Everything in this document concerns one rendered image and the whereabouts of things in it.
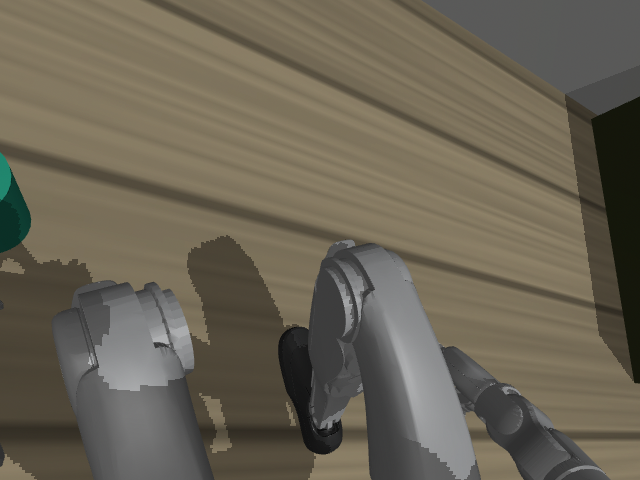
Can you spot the right robot foot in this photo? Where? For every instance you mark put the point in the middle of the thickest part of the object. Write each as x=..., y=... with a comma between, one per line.
x=296, y=370

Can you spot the bottle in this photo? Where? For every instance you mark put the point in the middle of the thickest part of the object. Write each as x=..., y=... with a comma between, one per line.
x=15, y=219

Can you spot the right robot hand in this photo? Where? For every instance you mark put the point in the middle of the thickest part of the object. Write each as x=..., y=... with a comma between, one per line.
x=469, y=378

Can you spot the right robot arm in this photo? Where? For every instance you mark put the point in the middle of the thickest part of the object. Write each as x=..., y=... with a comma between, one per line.
x=539, y=450

